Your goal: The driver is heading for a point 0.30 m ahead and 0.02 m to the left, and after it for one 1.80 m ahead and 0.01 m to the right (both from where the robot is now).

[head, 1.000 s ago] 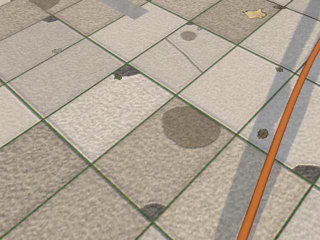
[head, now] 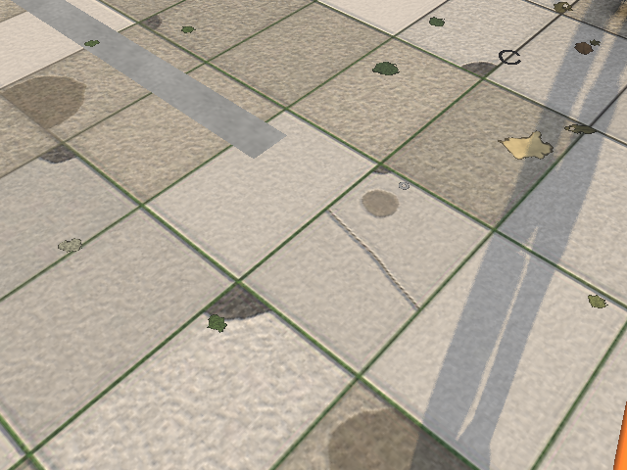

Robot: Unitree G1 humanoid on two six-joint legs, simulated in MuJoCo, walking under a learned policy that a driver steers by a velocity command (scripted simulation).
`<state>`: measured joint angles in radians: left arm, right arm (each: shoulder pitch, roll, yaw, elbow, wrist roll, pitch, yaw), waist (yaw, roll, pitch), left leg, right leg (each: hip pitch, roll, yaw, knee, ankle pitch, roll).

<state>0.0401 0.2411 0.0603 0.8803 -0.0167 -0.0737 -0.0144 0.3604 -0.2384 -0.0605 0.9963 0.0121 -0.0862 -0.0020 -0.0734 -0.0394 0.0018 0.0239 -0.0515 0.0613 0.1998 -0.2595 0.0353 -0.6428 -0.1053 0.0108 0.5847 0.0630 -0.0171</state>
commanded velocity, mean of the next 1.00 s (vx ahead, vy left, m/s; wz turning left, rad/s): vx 0.16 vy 0.00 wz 0.00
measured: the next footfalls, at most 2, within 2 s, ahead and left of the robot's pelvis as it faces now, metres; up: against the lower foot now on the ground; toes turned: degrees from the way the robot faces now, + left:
right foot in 0.10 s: +0.25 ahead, -0.14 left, +0.00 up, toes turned -3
left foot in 0.54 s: +0.30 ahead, +0.10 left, +0.00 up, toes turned +1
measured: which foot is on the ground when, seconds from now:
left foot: down 0.00-0.10, up 0.12-0.52, down 0.54-1.00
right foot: up 0.00-0.08, down 0.10-1.00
